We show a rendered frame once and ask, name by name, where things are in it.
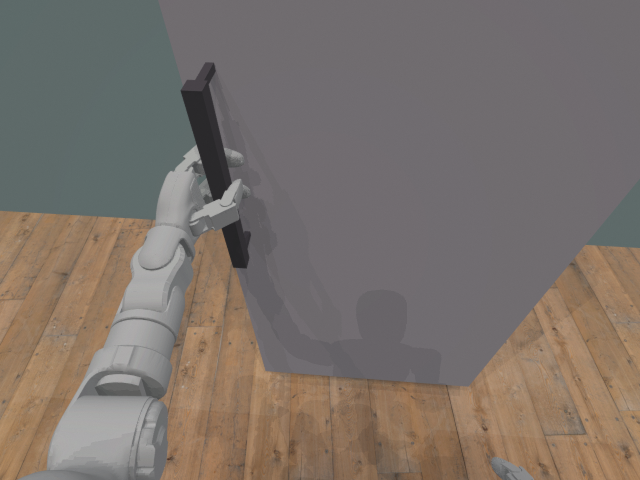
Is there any fridge door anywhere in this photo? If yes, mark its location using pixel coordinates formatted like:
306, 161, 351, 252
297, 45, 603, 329
158, 0, 640, 387

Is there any robot right hand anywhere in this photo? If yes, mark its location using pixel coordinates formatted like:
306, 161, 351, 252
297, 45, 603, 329
491, 457, 534, 480

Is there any robot left hand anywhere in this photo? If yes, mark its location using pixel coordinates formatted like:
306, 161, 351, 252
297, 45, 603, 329
155, 145, 251, 244

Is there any left robot forearm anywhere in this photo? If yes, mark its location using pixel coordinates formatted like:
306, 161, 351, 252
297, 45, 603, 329
47, 226, 196, 470

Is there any handle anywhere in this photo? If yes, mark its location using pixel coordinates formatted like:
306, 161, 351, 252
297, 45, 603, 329
181, 62, 251, 268

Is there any robot left upper arm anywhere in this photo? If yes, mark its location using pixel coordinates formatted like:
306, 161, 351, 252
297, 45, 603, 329
18, 395, 168, 480

